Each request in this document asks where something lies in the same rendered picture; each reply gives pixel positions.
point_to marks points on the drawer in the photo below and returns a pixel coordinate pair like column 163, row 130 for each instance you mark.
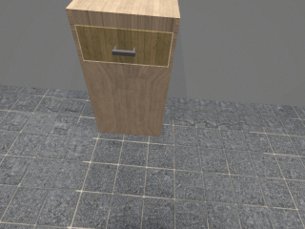
column 151, row 47

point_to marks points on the cabinet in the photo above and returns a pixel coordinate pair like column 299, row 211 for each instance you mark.
column 126, row 98

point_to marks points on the handle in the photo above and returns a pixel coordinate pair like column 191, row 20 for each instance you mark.
column 115, row 51

